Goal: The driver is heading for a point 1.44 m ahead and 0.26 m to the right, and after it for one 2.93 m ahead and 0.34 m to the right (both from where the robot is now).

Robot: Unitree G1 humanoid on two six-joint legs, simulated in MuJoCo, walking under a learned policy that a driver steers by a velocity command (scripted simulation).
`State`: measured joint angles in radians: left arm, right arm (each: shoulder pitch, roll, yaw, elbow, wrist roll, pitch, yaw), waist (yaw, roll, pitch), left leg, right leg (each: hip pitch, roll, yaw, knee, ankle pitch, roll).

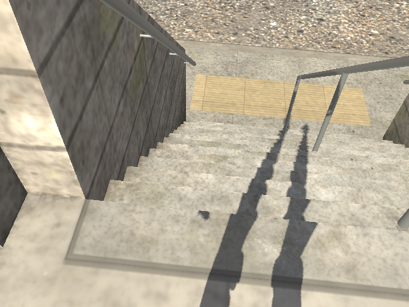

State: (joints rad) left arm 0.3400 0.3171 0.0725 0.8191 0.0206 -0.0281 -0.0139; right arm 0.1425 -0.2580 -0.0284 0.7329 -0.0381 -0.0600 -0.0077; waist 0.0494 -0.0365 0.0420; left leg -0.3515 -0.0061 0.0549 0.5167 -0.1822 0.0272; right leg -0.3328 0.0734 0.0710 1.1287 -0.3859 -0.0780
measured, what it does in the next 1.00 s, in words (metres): walks ahead, turning right: right foot, then left foot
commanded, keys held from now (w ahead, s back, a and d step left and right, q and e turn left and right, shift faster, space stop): w+e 0.68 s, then w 0.32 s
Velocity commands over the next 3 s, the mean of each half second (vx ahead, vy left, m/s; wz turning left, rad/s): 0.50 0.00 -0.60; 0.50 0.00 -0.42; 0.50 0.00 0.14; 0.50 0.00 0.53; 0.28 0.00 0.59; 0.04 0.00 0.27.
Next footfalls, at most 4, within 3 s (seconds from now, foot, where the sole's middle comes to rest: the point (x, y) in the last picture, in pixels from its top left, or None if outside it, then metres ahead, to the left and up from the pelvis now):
0.40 right None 0.33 -0.15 -0.77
0.94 left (258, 254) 0.65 -0.14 -0.77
1.50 right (331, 247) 0.70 -0.40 -0.77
2.06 left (264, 217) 0.92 -0.21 -0.97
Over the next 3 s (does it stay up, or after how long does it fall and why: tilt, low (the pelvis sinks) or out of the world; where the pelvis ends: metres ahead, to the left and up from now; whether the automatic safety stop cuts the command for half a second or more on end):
stays up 1.03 -0.31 -0.40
